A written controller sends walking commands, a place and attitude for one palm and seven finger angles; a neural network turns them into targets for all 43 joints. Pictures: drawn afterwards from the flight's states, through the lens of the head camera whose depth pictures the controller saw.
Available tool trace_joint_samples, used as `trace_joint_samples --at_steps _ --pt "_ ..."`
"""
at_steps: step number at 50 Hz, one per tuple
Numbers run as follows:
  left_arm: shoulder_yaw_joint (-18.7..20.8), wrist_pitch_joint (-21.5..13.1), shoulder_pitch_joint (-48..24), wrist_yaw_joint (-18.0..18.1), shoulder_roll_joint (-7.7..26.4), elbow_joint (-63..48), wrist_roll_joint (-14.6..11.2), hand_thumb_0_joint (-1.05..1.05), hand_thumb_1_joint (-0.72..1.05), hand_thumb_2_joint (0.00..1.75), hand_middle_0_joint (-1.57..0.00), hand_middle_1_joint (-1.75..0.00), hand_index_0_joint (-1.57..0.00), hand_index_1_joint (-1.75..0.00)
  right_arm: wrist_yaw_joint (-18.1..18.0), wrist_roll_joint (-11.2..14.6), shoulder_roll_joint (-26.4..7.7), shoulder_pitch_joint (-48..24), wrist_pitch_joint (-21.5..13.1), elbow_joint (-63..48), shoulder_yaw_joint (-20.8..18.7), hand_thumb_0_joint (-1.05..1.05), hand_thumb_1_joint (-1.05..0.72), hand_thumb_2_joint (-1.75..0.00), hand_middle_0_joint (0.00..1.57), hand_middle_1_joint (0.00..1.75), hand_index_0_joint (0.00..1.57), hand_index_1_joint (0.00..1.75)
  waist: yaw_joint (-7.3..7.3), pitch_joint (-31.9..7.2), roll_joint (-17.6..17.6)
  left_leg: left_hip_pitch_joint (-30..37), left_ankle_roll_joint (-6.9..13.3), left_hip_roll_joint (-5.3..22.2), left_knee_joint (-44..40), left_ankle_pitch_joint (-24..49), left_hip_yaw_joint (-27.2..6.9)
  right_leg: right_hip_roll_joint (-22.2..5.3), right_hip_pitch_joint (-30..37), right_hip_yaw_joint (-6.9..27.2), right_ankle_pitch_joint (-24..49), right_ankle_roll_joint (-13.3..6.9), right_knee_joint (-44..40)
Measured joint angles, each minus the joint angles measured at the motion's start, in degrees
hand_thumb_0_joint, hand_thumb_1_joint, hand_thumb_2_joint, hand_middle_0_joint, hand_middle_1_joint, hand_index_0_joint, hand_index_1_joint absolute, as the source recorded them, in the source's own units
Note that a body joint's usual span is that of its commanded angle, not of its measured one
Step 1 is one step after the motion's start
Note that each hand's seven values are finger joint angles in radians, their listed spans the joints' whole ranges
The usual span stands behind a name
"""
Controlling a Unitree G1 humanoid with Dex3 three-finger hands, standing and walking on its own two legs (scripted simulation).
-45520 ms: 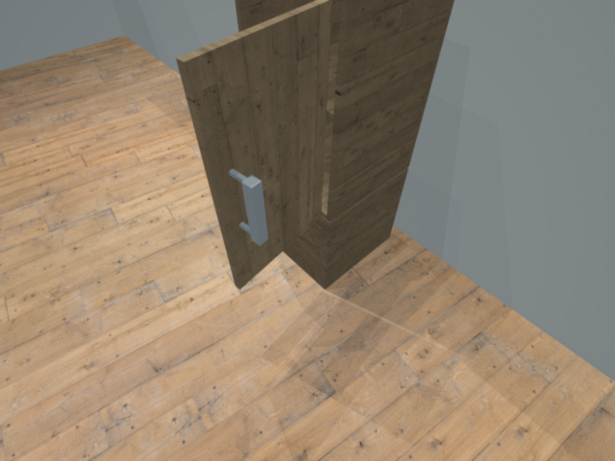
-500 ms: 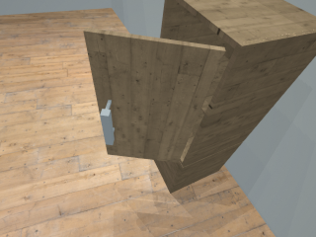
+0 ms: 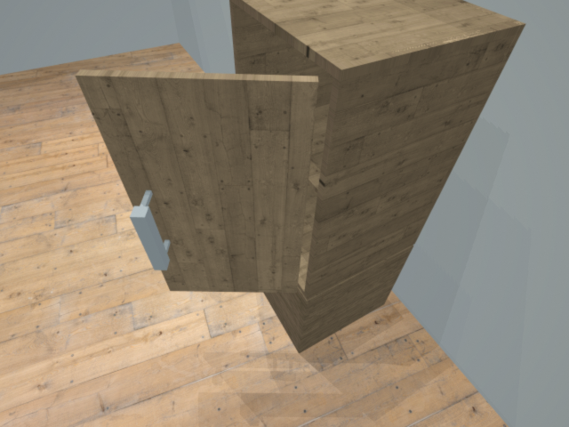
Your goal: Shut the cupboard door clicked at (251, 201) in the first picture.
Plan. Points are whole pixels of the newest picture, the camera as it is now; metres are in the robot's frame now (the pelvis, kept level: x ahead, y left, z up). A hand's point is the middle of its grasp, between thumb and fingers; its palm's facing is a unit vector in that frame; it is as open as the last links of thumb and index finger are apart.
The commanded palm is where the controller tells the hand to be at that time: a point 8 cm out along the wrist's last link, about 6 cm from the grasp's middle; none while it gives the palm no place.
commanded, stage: come to a stop and stand still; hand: left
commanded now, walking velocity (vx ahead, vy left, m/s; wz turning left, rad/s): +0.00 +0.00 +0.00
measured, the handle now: (154, 231) +0.48 +0.26 -0.06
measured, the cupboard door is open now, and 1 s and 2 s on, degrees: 60 60 60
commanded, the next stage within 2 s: look again from close up in 1.08 s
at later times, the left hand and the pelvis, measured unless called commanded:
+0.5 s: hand out of the picture -0.01 +0.16 -0.18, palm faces +0.04 -0.99 -0.13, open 7.4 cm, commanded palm none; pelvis +0.02 +0.00 +0.00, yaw +0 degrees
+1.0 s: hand out of the picture +0.04 +0.20 -0.18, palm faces +0.02 -0.98 -0.18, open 7.4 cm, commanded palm none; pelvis +0.03 +0.02 +0.00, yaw +0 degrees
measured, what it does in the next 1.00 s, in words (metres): stands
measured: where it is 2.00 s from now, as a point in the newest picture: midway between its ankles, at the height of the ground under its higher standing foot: outside the picture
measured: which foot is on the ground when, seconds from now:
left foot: down 0.00-1.00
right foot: down 0.00-1.00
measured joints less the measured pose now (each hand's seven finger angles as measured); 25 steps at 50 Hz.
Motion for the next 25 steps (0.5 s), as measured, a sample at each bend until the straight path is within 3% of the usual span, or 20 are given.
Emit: trace_joint_samples --at_steps 7,15,25 --pt "-0.23 0.04 2.83 -0.22 -0.03 1.64 0.0 0.0 0.95 0.9 -0.2 -0.3 -0.2 -0.3 -0.26 0.25 0.81 -2.83 -0.55 -0.37 0.28 0.01 -0.91 -0.9 0.2 0.3 0.19 0.3 1.65 0.99 -0.59 0.46 -0.53 0.55 -1.1 0.24 -0.02 0.61 0.42 -0.01 0.37 -0.42 -1.15" --pt "-0.94 0.0 6.55 -0.42 -2.07 3.67 0.23 0.0 0.92 0.9 -0.2 -0.3 -0.19 -0.3 -0.85 0.56 -0.63 -5.78 -0.81 -0.78 0.06 0.01 -0.92 -0.9 0.2 0.3 0.19 0.3 3.14 1.44 -1.04 1.44 -0.27 0.08 -1.76 -0.18 0.38 0.13 1.25 0.29 0.0 -0.04 -1.66" --pt "-1.34 -0.23 7.36 -0.33 -2.62 4.38 0.47 0.0 0.91 0.9 -0.2 -0.3 -0.19 -0.3 -1.18 0.71 -1.3 -7.83 -1.04 -1.4 0.09 0.01 -0.93 -0.9 0.2 0.3 0.19 0.3 3.77 1.47 -2.11 2.49 0.3 -0.62 -2.45 -0.61 0.88 -0.59 2.24 0.67 -0.26 0.6 -2.42"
